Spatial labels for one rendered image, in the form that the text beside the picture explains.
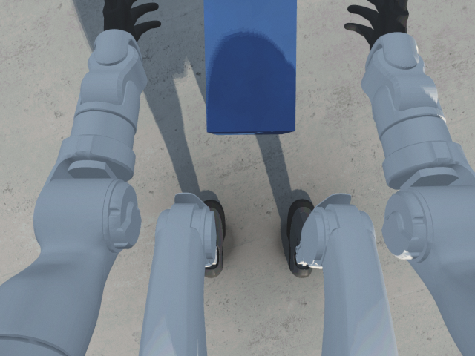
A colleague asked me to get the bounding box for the right robot hand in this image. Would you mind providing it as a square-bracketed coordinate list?
[344, 0, 409, 50]

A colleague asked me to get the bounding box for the robot right upper arm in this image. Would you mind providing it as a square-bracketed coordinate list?
[381, 185, 475, 356]

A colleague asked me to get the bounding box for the left robot shin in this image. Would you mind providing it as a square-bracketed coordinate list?
[155, 193, 217, 267]

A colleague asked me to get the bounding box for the robot left upper arm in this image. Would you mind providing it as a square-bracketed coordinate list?
[0, 178, 142, 356]

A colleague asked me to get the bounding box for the right robot forearm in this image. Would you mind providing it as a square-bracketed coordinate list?
[361, 32, 475, 191]

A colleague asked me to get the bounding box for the carton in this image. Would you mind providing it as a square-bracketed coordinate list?
[203, 0, 297, 135]

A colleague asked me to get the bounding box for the robot left foot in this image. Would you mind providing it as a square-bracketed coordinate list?
[204, 200, 226, 278]

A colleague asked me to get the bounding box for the left robot hand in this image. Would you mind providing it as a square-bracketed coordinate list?
[103, 0, 161, 42]

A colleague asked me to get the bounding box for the left robot forearm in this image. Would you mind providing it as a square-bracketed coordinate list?
[33, 29, 148, 243]

